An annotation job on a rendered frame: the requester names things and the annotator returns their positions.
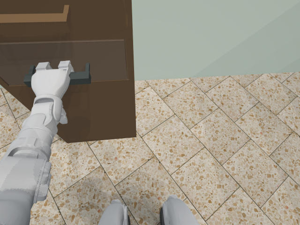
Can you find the left robot hand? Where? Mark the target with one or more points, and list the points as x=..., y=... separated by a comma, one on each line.
x=52, y=81

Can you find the cabinet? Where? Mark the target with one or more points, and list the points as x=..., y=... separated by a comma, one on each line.
x=102, y=110

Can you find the robot left shin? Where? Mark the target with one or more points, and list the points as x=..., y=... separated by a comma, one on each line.
x=116, y=201

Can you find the robot left upper arm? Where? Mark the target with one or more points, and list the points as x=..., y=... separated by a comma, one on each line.
x=23, y=182

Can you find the drawer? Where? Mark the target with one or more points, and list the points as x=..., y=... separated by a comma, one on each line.
x=107, y=58

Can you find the right robot thigh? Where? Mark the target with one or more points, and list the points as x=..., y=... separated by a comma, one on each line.
x=176, y=212

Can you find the handle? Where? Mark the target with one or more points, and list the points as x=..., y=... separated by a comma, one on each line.
x=34, y=23
x=75, y=77

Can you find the left robot forearm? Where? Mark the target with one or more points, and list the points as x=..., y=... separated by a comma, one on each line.
x=36, y=136

